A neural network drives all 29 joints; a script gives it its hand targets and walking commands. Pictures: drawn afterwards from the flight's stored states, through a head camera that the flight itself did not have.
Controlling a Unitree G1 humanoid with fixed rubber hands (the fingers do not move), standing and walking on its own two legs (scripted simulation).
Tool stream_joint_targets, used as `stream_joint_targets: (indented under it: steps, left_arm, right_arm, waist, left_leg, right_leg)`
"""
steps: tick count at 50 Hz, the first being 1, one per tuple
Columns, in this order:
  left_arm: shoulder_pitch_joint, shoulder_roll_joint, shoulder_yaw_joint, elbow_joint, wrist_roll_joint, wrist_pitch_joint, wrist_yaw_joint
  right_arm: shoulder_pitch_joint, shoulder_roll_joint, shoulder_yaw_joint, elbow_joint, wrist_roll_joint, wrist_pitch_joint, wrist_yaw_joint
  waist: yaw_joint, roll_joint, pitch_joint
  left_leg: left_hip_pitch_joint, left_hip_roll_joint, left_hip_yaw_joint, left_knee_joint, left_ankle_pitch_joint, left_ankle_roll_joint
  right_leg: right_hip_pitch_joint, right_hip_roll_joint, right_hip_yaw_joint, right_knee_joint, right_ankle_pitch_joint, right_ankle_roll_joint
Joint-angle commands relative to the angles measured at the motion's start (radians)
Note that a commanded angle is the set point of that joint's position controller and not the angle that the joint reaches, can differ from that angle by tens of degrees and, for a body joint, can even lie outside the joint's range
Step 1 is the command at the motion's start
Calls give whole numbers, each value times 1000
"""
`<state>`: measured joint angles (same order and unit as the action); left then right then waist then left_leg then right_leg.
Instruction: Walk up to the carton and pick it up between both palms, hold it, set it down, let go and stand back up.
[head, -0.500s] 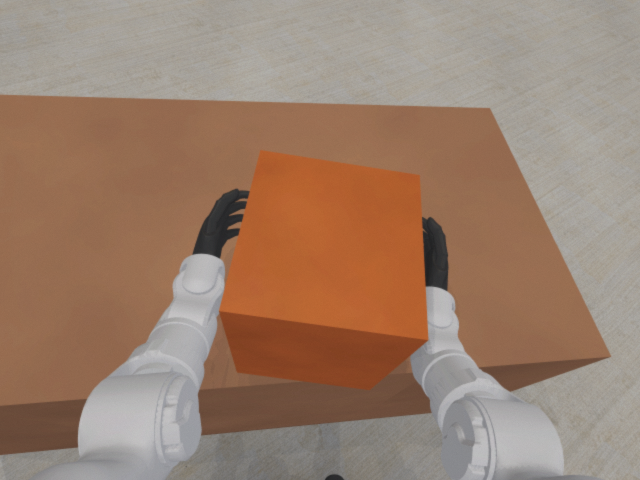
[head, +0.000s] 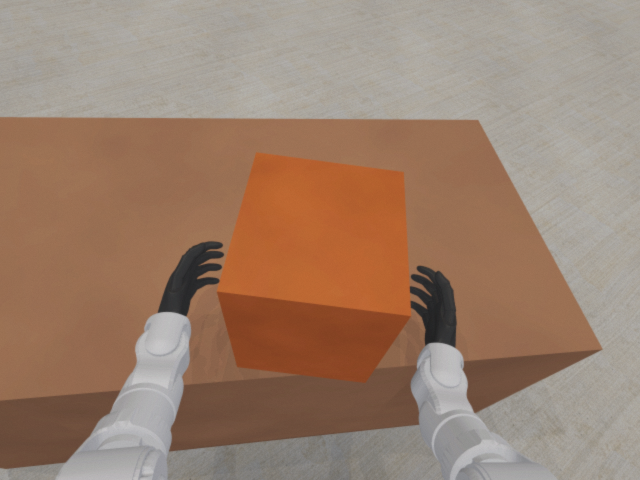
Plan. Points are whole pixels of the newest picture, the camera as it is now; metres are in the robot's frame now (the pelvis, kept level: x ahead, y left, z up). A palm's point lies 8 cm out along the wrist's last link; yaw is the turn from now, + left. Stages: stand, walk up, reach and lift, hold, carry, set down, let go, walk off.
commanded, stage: set down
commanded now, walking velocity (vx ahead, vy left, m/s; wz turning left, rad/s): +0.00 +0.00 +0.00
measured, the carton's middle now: (314, 276) +0.39 -0.01 -0.02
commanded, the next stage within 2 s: none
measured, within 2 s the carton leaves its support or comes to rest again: neither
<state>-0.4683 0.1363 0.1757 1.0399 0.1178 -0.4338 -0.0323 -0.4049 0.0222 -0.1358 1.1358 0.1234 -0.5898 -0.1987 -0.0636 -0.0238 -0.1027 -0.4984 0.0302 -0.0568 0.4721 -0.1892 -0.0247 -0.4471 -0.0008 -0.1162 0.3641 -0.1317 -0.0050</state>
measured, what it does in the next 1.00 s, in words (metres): stands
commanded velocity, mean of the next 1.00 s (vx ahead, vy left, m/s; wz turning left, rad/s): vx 0.00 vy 0.00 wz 0.00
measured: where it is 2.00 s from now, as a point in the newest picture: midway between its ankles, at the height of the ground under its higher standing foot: outside the picture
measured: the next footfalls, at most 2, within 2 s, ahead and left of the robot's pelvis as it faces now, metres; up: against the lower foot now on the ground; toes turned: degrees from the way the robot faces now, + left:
none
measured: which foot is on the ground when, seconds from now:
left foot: down 0.00-1.00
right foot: down 0.00-1.00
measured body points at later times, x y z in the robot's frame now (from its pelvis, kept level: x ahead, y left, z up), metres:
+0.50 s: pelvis +0.01 +0.00 +0.00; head +0.02 +0.04 +0.45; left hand +0.30 +0.19 -0.02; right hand +0.26 -0.20 -0.01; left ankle +0.02 +0.13 -0.74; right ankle +0.02 -0.11 -0.74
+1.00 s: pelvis +0.02 +0.00 +0.00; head +0.00 +0.04 +0.45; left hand +0.23 +0.20 -0.03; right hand +0.18 -0.20 -0.02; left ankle +0.02 +0.13 -0.74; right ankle +0.02 -0.11 -0.74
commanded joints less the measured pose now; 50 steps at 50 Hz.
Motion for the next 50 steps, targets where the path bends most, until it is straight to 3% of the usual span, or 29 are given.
stream_joint_targets:
  steps: [1,9,16,24,32,37,42,50]
  left_arm:
    - [-208,175,-29,-155,-165,-24,-35]
    - [-119,218,-45,-227,-205,-15,-54]
    - [17,230,-75,-330,-232,13,-66]
    - [216,222,-103,-496,-253,53,-73]
    - [443,222,-103,-675,-264,91,-84]
    - [598,222,-114,-780,-264,126,-94]
    - [672,241,-132,-864,-272,164,-89]
    - [640,248,-152,-825,-262,206,-47]
  right_arm:
    - [-154,-79,134,-234,22,-33,-10]
    - [-76,-48,143,-319,14,8,-8]
    - [41,-23,162,-389,20,43,-8]
    - [223,-21,184,-510,36,70,-3]
    - [437,-31,216,-671,36,84,4]
    - [593,-37,230,-772,31,98,8]
    - [665,-52,232,-879,26,136,26]
    - [653,-82,185,-892,-14,224,73]
  waist:
    - [73,60,-400]
    - [90,32,-257]
    - [87,47,-129]
    - [84,86,-53]
    - [89,88,0]
    - [95,96,66]
    - [110,103,141]
    - [114,97,197]
  left_leg:
    - [235,-63,130,34,179,-25]
    - [231,-60,130,-21,18,-2]
    - [273,-56,125,-50,-15,-2]
    - [346,-57,112,-60,91,-24]
    - [419,-61,105,-54,242,-34]
    - [454,-60,107,-70,273,-36]
    - [437,-58,115,-105,200,-25]
    - [379,-51,127,-158,39,-10]
  right_leg:
    - [298,25,104,45,140,45]
    - [303,11,118,21,-35,40]
    - [325,1,130,-1,-72,30]
    - [351,-1,141,-31,-19,9]
    - [375,3,148,-52,64,-1]
    - [379,3,153,-74,71,-7]
    - [369,-4,156,-83,-6,-14]
    - [374,-10,149,-70,-141,-18]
